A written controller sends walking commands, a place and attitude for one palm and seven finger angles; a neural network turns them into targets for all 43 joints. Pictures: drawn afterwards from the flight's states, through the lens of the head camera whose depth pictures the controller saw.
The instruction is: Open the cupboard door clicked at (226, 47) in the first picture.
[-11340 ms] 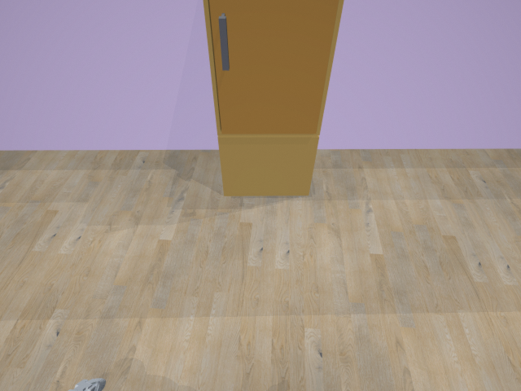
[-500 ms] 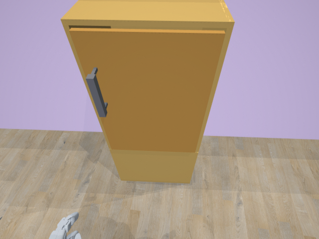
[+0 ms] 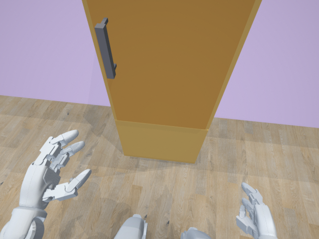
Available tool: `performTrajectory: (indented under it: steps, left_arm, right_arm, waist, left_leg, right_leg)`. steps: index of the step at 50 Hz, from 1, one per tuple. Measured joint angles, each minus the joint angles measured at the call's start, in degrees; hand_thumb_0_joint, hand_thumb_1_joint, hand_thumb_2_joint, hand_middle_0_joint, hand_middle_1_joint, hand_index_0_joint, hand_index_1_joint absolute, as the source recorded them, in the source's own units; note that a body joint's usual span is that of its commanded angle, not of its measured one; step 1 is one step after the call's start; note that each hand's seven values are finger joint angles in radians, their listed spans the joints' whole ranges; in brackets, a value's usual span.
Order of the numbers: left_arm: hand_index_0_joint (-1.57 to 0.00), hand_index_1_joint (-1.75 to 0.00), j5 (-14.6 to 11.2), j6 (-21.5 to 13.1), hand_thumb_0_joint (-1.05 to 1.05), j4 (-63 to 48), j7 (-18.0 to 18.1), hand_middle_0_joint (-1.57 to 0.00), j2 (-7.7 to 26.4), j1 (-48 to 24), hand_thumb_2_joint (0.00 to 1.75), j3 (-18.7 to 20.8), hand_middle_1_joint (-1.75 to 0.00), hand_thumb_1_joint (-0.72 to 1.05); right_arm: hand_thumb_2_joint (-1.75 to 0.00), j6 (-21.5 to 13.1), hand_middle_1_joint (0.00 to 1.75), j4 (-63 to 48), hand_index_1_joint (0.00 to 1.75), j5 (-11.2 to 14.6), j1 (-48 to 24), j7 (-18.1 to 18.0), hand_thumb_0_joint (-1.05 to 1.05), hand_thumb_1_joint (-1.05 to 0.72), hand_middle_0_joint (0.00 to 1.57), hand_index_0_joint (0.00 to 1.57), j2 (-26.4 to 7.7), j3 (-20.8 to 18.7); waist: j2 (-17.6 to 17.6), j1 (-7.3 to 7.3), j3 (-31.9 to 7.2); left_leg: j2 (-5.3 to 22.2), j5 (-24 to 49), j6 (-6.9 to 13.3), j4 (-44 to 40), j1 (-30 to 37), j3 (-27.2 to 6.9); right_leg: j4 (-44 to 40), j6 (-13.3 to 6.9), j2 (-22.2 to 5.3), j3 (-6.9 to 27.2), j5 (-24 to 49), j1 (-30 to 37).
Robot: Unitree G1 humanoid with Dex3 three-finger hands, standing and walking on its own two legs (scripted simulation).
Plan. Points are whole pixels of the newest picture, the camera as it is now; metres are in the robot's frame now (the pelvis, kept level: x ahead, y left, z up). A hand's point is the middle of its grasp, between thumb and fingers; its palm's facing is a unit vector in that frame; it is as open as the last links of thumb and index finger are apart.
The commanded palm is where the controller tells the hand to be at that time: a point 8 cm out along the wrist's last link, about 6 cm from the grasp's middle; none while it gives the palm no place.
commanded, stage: raise the hand with hooked fingers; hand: left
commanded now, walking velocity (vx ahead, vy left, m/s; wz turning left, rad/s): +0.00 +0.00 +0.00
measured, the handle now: (108, 50) +0.59 +0.22 +0.13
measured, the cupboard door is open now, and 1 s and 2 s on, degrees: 0 0 0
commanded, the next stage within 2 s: move the hooked fingers beside the handle in 1.50 s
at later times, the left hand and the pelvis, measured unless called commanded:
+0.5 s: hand (55, 153) +0.26 +0.25 +0.10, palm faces -0.02 -1.00 -0.06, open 12.7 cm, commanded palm +0.24 +0.31 +0.11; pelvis +0.01 +0.03 +0.03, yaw -1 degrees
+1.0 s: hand (33, 115) +0.31 +0.29 +0.16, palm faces +0.03 -1.00 -0.05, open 14.0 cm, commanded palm +0.28 +0.34 +0.15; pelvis +0.01 +0.02 +0.05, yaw -1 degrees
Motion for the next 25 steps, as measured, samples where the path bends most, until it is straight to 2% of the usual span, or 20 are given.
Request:
performTrajectory:
  steps: [2, 5, 8, 10, 13, 16, 18, 22, 25]
  left_arm:
    - [-0.23, -0.65, 0.14, 2.90, 0.01, -0.26, -1.28, -0.24, 1.25, -2.15, 0.66, -0.54, -0.65, 0.35]
    - [-0.24, -0.70, -0.44, 9.02, 0.01, 1.00, -2.30, -0.25, 2.33, -3.59, 0.63, -0.38, -0.70, 0.28]
    - [-0.25, -0.74, -1.17, 13.31, 0.01, 1.58, -0.76, -0.25, 2.22, -2.60, 0.60, 1.06, -0.74, 0.21]
    - [-0.25, -0.77, -1.35, 13.57, 0.01, 1.09, 1.18, -0.26, 1.98, -1.49, 0.58, 2.26, -0.77, 0.17]
    - [-0.25, -0.82, -1.01, 10.99, 0.01, -0.33, 3.61, -0.26, 1.81, -0.04, 0.55, 3.54, -0.82, 0.10]
    - [-0.26, -0.86, -0.71, 8.28, 0.00, -0.69, 3.59, -0.26, 2.03, -0.38, 0.52, 3.55, -0.86, 0.03]
    - [-0.26, -0.89, -0.58, 7.75, 0.00, 0.06, 2.50, -0.27, 2.35, -1.53, 0.50, 3.13, -0.89, -0.02]
    - [-0.27, -0.95, -0.69, 9.93, 0.00, 2.51, -0.19, -0.27, 3.49, -4.42, 0.46, 2.69, -0.95, -0.11]
    - [-0.27, -1.00, -0.87, 12.02, 0.00, 3.34, -0.79, -0.28, 4.42, -6.08, 0.43, 3.23, -1.00, -0.19]
  right_arm:
    - [-0.90, 0.37, 0.30, 0.44, 0.30, 0.32, 0.38, -0.01, 0.02, -0.90, 0.20, 0.20, 0.86, 0.86]
    - [-0.90, 1.32, 0.30, 0.41, 0.30, 0.84, 1.61, -0.06, 0.02, -0.90, 0.20, 0.20, 2.09, 1.55]
    - [-0.90, 1.95, 0.30, -0.18, 0.30, 0.91, 3.46, -0.02, 0.02, -0.90, 0.20, 0.20, 2.49, 1.56]
    - [-0.90, 1.98, 0.30, -0.41, 0.30, 0.70, 4.58, 0.06, 0.02, -0.90, 0.20, 0.20, 2.27, 1.28]
    - [-0.90, 1.64, 0.30, -0.27, 0.30, 0.35, 5.77, 0.45, 0.02, -0.90, 0.20, 0.20, 1.22, 0.74]
    - [-0.90, 1.25, 0.30, 0.21, 0.30, 0.26, 6.01, 0.57, 0.02, -0.90, 0.20, 0.20, -0.36, 0.52]
    - [-0.90, 0.99, 0.30, 0.68, 0.30, 0.45, 5.66, 0.40, 0.02, -0.90, 0.20, 0.20, -1.23, 0.52]
    - [-0.90, 0.77, 0.30, 0.88, 0.30, 1.01, 4.54, -0.37, 0.02, -0.90, 0.20, 0.20, -1.83, 0.77]
    - [-0.90, 0.53, 0.30, 0.37, 0.30, 1.13, 4.00, -0.83, 0.02, -0.90, 0.20, 0.20, -1.57, 1.05]
  waist:
    - [0.58, -0.81, 0.09]
    - [0.90, -2.08, -0.10]
    - [0.84, -3.02, -0.49]
    - [0.59, -3.12, -0.46]
    - [0.37, -2.88, -0.38]
    - [0.54, -2.46, -0.08]
    - [0.67, -2.26, 0.09]
    - [0.58, -2.18, 0.53]
    - [0.42, -2.29, 0.76]
  left_leg:
    - [0.06, 0.54, 0.19, -0.99, 0.50, 0.12]
    - [0.14, 1.71, 0.66, -3.89, 2.27, 1.23]
    - [0.05, 2.82, 1.16, -7.01, 4.38, 2.48]
    - [-0.02, 3.27, 1.39, -8.40, 5.57, 3.05]
    - [-0.27, 3.44, 1.69, -9.13, 6.43, 3.19]
    - [-0.59, 3.27, 1.98, -8.69, 6.43, 2.73]
    - [-0.78, 3.21, 2.13, -8.45, 6.42, 2.43]
    - [-0.89, 3.46, 2.31, -9.14, 7.52, 2.31]
    - [-0.86, 3.89, 2.34, -10.56, 9.29, 2.44]
  right_leg:
    - [-1.30, 0.28, 0.07, 0.15, 0.79, 0.56]
    - [-4.01, 0.83, 0.12, 1.29, 2.28, 1.86]
    - [-6.68, 1.38, -0.01, 2.57, 3.58, 3.40]
    - [-7.89, 1.61, -0.09, 3.15, 4.11, 4.36]
    - [-8.73, 1.88, -0.31, 3.28, 4.33, 5.30]
    - [-8.75, 2.15, -0.59, 2.81, 4.18, 5.76]
    - [-8.80, 2.31, -0.75, 2.51, 4.12, 6.02]
    - [-9.81, 2.51, -0.82, 2.41, 4.52, 7.31]
    - [-11.36, 2.53, -0.75, 2.57, 5.10, 9.07]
